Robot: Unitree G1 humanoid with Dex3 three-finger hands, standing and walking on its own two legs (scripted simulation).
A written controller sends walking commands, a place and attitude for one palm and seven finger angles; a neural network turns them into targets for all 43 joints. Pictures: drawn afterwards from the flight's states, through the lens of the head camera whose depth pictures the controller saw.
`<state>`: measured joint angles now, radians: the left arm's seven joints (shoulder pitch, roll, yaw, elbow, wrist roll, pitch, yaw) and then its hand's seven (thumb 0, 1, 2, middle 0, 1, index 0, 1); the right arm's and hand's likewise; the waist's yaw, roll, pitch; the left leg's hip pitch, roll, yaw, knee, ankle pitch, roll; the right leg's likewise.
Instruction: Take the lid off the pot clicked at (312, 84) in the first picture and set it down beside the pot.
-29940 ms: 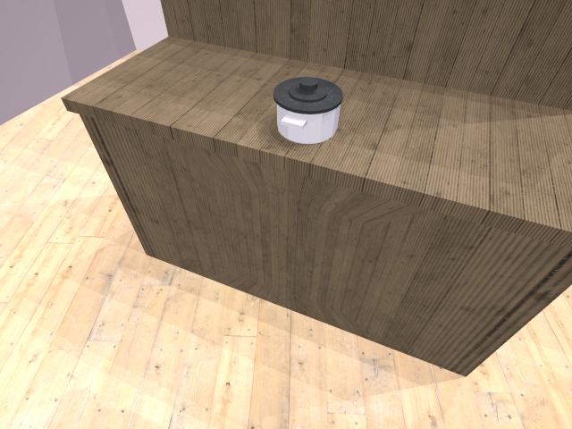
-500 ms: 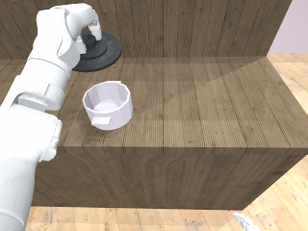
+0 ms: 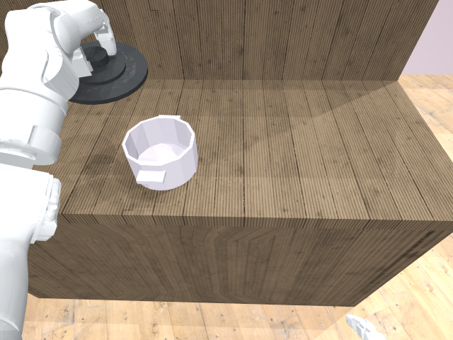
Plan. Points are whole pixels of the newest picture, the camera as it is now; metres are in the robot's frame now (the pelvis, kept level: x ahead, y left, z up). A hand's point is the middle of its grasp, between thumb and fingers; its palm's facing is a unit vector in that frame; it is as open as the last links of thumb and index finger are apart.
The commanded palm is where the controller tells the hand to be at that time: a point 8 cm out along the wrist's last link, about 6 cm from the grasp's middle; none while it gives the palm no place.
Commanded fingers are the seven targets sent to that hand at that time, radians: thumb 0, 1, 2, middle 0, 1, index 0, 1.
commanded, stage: move the lid sideways beside the pot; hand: left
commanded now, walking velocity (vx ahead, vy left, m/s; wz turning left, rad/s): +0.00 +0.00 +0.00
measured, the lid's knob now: (95, 57) +0.51 +0.22 +0.25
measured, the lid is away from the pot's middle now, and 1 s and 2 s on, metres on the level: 0.08 0.18 0.24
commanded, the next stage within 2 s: lower the lid onto the table in 1.54 s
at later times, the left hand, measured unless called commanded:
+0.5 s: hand (49, 66) +0.45 +0.26 +0.27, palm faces -0.22 -0.06 -0.97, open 7.5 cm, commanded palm +0.45 +0.27 +0.33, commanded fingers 0.00 0.77 0.94 -1.17 -1.17 -0.69 -1.01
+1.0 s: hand (14, 69) +0.45 +0.31 +0.26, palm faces -0.23 -0.06 -0.97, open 7.5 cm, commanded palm +0.46 +0.32 +0.33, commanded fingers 0.00 0.77 0.94 -1.17 -1.17 -0.69 -1.01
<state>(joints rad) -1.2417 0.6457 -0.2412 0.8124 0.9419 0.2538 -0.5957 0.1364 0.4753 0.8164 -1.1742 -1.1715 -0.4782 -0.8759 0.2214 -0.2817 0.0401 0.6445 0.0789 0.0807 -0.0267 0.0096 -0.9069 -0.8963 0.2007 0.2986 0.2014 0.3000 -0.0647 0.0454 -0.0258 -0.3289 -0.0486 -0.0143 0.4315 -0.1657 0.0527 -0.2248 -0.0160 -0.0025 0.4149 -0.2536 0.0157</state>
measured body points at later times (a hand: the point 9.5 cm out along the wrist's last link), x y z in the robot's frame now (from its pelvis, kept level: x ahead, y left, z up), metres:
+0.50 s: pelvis -0.01 +0.00 +0.00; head +0.02 +0.00 +0.45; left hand +0.46 +0.26 +0.32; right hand +0.09 -0.26 -0.12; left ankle +0.03 +0.09 -0.74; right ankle -0.03 -0.13 -0.74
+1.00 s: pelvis +0.00 +0.00 +0.00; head +0.04 +0.00 +0.45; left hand +0.46 +0.31 +0.32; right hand +0.09 -0.27 -0.12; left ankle +0.03 +0.09 -0.74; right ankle -0.03 -0.13 -0.74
